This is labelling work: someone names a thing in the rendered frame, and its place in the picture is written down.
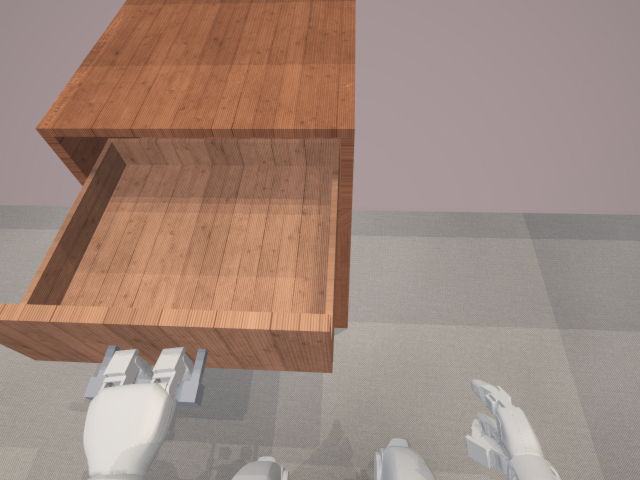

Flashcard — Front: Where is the robot right thigh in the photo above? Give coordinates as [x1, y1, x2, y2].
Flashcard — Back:
[374, 446, 437, 480]

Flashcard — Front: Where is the drawer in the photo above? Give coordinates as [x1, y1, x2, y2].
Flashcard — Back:
[0, 138, 340, 373]

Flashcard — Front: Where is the robot right hand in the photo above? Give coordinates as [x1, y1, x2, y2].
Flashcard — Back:
[466, 379, 544, 475]

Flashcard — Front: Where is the right robot shin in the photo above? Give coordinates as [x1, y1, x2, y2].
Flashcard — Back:
[386, 439, 408, 448]

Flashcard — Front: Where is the cabinet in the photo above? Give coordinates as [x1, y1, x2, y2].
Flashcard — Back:
[35, 0, 356, 328]

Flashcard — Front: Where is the robot right forearm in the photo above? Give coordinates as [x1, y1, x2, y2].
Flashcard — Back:
[507, 454, 561, 480]

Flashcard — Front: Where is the handle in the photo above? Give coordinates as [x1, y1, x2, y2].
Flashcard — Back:
[84, 345, 208, 407]

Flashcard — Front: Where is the robot left hand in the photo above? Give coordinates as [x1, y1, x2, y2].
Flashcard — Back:
[83, 347, 194, 477]

